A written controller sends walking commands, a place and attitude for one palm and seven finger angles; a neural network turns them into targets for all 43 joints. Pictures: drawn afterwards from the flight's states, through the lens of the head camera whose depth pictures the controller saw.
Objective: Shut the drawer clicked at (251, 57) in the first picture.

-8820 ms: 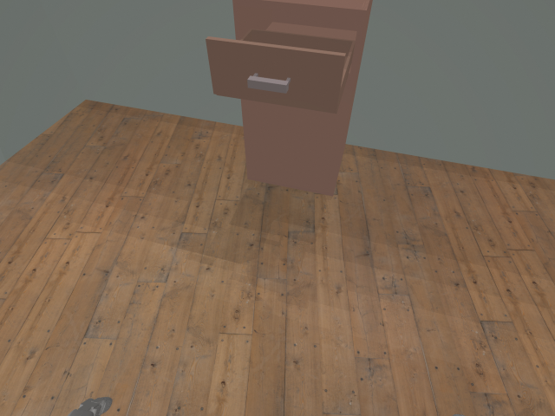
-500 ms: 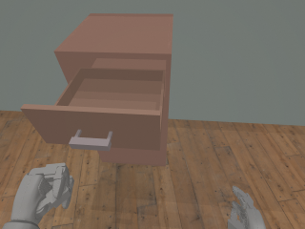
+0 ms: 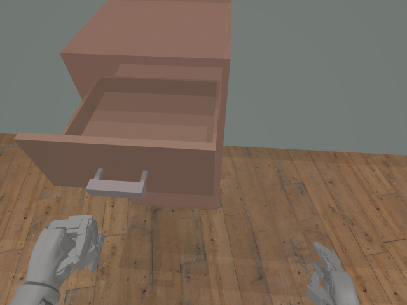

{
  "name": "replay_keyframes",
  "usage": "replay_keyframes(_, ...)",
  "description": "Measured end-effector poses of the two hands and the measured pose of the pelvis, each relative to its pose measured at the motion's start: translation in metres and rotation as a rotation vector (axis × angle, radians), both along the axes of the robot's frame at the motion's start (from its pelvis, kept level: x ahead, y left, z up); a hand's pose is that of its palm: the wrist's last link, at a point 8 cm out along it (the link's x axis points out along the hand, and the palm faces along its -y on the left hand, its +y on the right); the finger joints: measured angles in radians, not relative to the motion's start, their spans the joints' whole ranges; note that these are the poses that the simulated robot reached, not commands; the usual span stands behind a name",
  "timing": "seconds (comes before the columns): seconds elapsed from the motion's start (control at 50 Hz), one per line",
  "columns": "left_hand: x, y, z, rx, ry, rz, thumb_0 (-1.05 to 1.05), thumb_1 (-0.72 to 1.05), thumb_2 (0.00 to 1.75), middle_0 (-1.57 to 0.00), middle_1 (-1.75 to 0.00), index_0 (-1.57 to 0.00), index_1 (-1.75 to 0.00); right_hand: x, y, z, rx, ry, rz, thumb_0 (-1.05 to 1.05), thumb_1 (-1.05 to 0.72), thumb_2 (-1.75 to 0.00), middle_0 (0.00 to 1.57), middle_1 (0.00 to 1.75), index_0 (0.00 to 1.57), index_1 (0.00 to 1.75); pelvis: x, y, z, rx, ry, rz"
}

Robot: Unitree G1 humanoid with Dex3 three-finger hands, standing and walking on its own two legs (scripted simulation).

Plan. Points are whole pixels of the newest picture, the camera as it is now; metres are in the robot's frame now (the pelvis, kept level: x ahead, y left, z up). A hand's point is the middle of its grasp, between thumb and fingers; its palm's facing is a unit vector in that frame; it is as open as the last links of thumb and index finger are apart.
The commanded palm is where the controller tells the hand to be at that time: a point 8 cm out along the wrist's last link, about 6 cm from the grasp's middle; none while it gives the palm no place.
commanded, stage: bring the fist close to the handle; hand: left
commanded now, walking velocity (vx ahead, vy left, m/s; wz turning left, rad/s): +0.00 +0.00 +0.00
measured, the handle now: (119, 181) +0.37 +0.22 +0.01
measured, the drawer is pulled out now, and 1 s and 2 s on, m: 0.30 0.30 0.24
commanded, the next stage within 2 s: push the drawer shut in 1.02 s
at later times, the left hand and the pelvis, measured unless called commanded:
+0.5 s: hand (117, 239) +0.23 +0.18 +0.02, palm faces -0.04 -1.00 -0.04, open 3.3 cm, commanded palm +0.21 +0.24 +0.02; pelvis -0.02 +0.02 -0.03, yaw +0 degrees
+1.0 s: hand (123, 232) +0.25 +0.18 +0.00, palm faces -0.01 -1.00 -0.05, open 3.3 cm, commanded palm +0.23 +0.25 +0.01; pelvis -0.02 -0.01 -0.04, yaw -1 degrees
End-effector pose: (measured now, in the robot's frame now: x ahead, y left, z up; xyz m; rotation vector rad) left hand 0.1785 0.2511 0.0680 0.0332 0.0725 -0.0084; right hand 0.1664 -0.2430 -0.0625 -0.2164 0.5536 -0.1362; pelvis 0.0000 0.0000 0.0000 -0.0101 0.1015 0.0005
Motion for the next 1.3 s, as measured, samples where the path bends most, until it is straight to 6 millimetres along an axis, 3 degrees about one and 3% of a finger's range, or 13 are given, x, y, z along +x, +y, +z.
replay_keyframes(0.24, 0.012, -0.006, -0.020, 0.000, -0.021, -0.014, 0.02, 0.90, 0.90, -1.39, -1.60, -1.40, -1.60, -0.016, 0.029, -0.021, 0.030, 0.077, 0.012, 0.02, -0.90, -0.90, 0.21, 0.30, 0.20, 0.30, -0.009, 0.017, -0.013, -0.008, 0.043, -0.005)
replay_keyframes(0.38, 0.020, -0.007, -0.035, 0.004, -0.034, -0.013, 0.02, 0.90, 0.90, -1.39, -1.60, -1.40, -1.60, -0.027, 0.035, -0.037, 0.029, 0.120, 0.020, 0.02, -0.90, -0.90, 0.21, 0.30, 0.20, 0.30, -0.017, 0.020, -0.024, -0.013, 0.073, -0.004)
replay_keyframes(0.62, 0.049, -0.028, -0.057, 0.006, -0.041, -0.046, 0.02, 0.90, 0.90, -1.39, -1.60, -1.40, -1.60, -0.042, 0.021, -0.057, 0.016, 0.176, -0.007, 0.02, -0.90, -0.90, 0.21, 0.30, 0.20, 0.30, -0.025, 0.015, -0.039, -0.008, 0.123, -0.011)
replay_keyframes(0.72, 0.055, -0.022, -0.063, 0.022, -0.036, -0.005, 0.02, 0.90, 0.90, -1.39, -1.60, -1.40, -1.60, -0.047, 0.011, -0.062, 0.013, 0.206, -0.025, 0.02, -0.90, -0.90, 0.21, 0.30, 0.20, 0.30, -0.025, 0.008, -0.042, -0.004, 0.134, -0.016)
replay_keyframes(0.86, 0.053, -0.014, -0.048, 0.044, -0.067, 0.011, 0.02, 0.90, 0.90, -1.39, -1.60, -1.40, -1.60, -0.047, 0.000, -0.063, 0.020, 0.218, -0.038, 0.02, -0.90, -0.90, 0.21, 0.30, 0.20, 0.30, -0.020, 0.000, -0.039, -0.004, 0.134, -0.012)
replay_keyframes(1.04, 0.058, -0.014, -0.066, 0.014, 0.001, 0.002, 0.02, 0.90, 0.90, -1.39, -1.60, -1.40, -1.60, -0.040, -0.013, -0.062, 0.000, 0.219, -0.051, 0.02, -0.90, -0.90, 0.21, 0.30, 0.20, 0.30, -0.017, -0.007, -0.040, 0.002, 0.141, -0.012)
replay_keyframes(1.18, 0.063, -0.011, -0.052, 0.029, -0.066, 0.000, 0.02, 0.90, 0.90, -1.39, -1.60, -1.40, -1.60, -0.035, -0.014, -0.061, 0.003, 0.214, -0.050, 0.02, -0.90, -0.90, 0.21, 0.30, 0.20, 0.30, -0.012, -0.008, -0.039, 0.000, 0.144, -0.009)
replay_keyframes(1.3, 0.075, -0.008, -0.065, 0.011, -0.008, -0.006, 0.02, 0.90, 0.90, -1.40, -1.60, -1.40, -1.60, -0.034, -0.012, -0.065, 0.005, 0.225, -0.046, 0.02, -0.90, -0.90, 0.21, 0.30, 0.20, 0.30, -0.012, -0.006, -0.040, -0.001, 0.152, -0.008)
